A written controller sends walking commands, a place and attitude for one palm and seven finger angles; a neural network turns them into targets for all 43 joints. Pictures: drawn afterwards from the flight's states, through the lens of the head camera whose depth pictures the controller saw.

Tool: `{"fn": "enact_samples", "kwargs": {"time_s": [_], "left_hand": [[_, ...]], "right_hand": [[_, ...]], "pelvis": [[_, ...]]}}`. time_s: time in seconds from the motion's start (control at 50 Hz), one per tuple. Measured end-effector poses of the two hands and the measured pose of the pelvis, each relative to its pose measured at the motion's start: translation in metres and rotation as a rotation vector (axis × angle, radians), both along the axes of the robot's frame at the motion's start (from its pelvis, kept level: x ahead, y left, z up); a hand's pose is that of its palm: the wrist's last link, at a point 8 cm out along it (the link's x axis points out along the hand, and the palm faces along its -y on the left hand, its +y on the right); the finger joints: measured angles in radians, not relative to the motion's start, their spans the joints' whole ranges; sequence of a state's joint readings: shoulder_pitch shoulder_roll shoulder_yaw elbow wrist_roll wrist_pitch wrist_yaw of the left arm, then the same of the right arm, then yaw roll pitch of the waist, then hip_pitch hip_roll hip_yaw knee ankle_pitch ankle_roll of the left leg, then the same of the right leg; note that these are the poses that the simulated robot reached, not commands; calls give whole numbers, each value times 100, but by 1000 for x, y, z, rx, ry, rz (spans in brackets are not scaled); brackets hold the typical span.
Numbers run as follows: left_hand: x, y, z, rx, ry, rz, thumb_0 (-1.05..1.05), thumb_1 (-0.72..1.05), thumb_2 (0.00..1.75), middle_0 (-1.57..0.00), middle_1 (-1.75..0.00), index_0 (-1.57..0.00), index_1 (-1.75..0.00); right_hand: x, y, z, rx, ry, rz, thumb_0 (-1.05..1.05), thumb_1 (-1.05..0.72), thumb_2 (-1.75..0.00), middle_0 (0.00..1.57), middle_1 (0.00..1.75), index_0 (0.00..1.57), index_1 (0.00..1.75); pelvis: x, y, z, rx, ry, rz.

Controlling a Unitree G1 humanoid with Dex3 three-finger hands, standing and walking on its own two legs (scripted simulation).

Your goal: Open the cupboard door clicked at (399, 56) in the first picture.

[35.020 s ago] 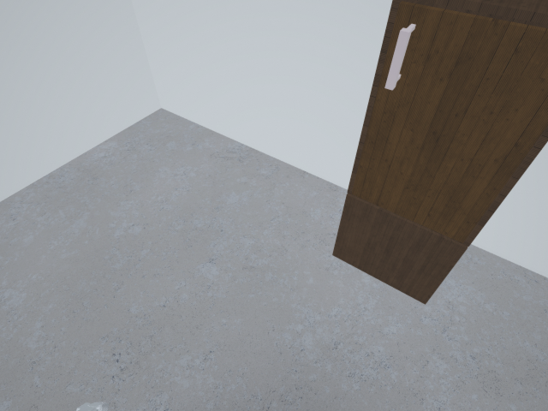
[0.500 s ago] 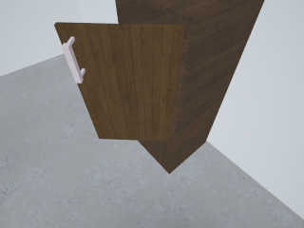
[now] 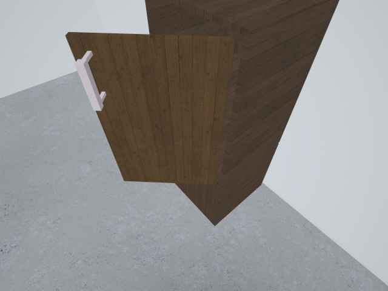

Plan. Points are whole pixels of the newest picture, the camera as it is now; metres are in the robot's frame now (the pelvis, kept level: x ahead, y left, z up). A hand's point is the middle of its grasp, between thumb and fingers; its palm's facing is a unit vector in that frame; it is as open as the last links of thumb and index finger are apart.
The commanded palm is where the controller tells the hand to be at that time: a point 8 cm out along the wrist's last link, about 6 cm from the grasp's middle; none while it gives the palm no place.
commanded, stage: look again from close up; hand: left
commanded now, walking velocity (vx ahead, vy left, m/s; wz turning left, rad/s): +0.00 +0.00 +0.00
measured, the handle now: (93, 81) +0.53 +0.28 +0.15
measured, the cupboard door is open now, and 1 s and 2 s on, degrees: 47 47 47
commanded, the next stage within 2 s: shuffle to correct the standing spot in 0.32 s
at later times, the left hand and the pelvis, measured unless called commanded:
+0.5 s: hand out of the picture -0.01 +0.17 -0.17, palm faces +0.03 -0.98 -0.19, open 7.3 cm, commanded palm none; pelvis +0.00 +0.00 +0.00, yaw +0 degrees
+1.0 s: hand out of the picture +0.01 +0.23 -0.18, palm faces +0.06 -0.98 -0.20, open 7.4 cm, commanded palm none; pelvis -0.01 +0.05 +0.00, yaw +1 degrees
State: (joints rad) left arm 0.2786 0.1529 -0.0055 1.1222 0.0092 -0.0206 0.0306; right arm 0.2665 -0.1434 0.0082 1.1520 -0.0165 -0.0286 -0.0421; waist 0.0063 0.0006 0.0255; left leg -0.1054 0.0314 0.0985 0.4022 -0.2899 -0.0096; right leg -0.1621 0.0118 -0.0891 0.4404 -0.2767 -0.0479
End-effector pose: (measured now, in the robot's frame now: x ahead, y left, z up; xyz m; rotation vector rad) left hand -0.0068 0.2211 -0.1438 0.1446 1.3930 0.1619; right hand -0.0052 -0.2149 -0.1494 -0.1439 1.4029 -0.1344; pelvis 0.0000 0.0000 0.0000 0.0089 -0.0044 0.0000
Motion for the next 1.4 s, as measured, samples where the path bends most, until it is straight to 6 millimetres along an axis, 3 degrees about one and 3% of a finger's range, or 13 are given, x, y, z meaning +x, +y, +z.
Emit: {"fn": "enact_samples", "kwargs": {"time_s": [0.58,0.7,0.82,0.94,1.08,1.2,1.4], "left_hand": [[-10,-1,0,1,3,20,0,92,90,-20,-30,-20,-30],[-16,13,-4,7,-8,58,0,91,90,-20,-30,-20,-30],[-22,41,-13,7,7,76,0,91,90,-21,-30,-20,-30],[-5,60,-9,17,-5,37,0,91,90,-20,-30,-20,-30],[26,53,-3,7,-61,13,0,93,90,-20,-30,-20,-30],[40,40,-3,29,-85,-24,0,94,90,-20,-30,-20,-30],[20,30,-1,30,-93,-30,0,94,90,-20,-30,-20,-30]], "right_hand": [[-15,5,-2,14,32,-8,0,-91,-90,20,30,19,30],[-11,8,-3,-6,32,3,0,-91,-90,20,30,19,30],[0,23,2,-37,-21,10,0,-91,-90,20,30,19,30],[-3,46,4,-26,-45,9,0,-91,-90,20,30,19,30],[-23,60,3,11,22,-11,0,-92,-90,20,30,20,30],[-32,52,-7,43,64,-48,0,-91,-90,20,30,20,30],[0,19,-4,-6,-77,-23,0,-91,-90,20,30,20,30]], "pelvis": [[-6,2,-1,0,3,1],[-10,14,-5,-8,6,17],[-14,36,-9,10,7,11],[-15,48,-6,11,12,13],[-9,46,-2,2,10,21],[-6,34,-6,-8,4,15],[-12,24,-6,-12,-20,20]]}}
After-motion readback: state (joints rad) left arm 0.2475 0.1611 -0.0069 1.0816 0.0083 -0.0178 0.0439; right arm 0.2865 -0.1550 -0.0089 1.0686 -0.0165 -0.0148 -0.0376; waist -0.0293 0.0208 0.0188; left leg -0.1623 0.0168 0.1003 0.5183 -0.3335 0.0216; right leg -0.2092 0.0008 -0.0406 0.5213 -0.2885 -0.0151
